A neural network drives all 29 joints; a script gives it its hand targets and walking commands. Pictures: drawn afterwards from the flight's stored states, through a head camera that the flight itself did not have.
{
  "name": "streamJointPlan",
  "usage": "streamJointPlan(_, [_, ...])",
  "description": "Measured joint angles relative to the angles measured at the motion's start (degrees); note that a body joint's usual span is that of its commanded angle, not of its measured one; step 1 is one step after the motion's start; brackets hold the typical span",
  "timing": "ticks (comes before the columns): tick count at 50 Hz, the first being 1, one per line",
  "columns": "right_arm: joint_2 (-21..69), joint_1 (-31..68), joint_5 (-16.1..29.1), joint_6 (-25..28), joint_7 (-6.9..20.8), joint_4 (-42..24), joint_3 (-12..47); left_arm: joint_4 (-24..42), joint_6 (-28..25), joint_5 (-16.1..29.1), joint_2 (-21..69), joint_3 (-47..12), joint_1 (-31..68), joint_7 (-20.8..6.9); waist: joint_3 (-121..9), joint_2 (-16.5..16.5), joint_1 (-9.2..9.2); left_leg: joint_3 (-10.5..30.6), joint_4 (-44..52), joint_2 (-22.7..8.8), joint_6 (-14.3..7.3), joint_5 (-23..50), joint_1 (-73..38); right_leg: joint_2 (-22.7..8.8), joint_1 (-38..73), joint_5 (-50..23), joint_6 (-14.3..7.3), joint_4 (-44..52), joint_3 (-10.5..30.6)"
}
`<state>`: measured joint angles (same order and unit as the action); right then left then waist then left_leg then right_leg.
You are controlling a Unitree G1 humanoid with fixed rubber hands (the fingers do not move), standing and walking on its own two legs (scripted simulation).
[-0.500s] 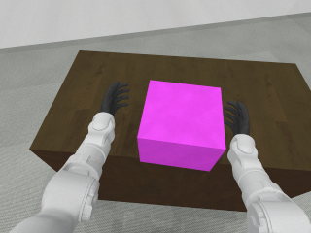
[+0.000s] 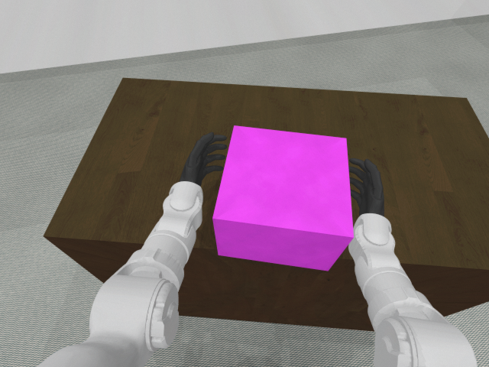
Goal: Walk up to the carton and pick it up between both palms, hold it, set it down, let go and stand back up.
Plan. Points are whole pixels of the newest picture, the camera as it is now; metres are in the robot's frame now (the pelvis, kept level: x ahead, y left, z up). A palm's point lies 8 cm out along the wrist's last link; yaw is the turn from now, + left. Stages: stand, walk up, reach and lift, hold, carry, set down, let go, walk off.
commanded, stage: reach and lift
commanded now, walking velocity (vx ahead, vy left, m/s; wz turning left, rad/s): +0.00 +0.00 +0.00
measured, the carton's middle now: (280, 198) +0.42 -0.06 +0.00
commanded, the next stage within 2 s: none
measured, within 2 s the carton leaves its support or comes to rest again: leaves its support in 1.26 s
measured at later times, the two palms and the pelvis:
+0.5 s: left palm (195, 178) +0.44 +0.10 +0.05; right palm (366, 210) +0.38 -0.20 +0.02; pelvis +0.00 +0.00 +0.01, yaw +0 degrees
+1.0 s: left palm (195, 179) +0.44 +0.10 +0.05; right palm (366, 210) +0.38 -0.20 +0.02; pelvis +0.00 +0.00 +0.01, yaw +0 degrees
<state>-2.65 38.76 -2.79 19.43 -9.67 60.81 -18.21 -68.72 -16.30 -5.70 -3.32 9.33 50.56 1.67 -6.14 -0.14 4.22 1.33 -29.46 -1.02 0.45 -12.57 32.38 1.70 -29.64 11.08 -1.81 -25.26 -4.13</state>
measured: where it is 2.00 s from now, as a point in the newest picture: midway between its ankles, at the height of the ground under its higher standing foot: outside the picture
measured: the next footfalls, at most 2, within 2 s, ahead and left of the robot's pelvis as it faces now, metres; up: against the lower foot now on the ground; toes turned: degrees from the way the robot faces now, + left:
none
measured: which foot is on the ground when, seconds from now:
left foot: down 0.00-1.00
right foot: down 0.00-1.00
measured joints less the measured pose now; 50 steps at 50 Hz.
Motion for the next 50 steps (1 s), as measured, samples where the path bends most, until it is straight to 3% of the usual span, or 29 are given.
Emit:
streamJointPlan(8, [2.9,0.0,-8.4,3.3,1.8,0.0,-8.5,0.0,-1.6,-8.3,2.2,9.5,0.0,-1.0,0.0,0.0,0.0,0.0,0.8,0.1,0.0,0.4,-0.1,-0.1,0.0,-0.3,0.0,0.5,0.0])
streamJointPlan(13, [4.0,0.0,-10.9,5.0,1.9,0.0,-11.0,0.0,-2.6,-9.8,2.4,11.3,0.0,-1.3,0.0,-0.1,0.0,0.0,2.6,0.2,0.0,1.5,-0.3,-0.1,0.0,-1.1,0.0,1.8,0.0])
streamJointPlan(50, [5.0,0.0,-12.5,7.1,1.8,0.0,-12.9,0.0,-4.2,-9.8,2.6,12.2,-0.2,-1.1,0.0,-0.1,0.0,0.0,6.5,0.2,0.0,3.7,-1.1,-0.1,0.6,-3.2,0.0,5.5,0.0])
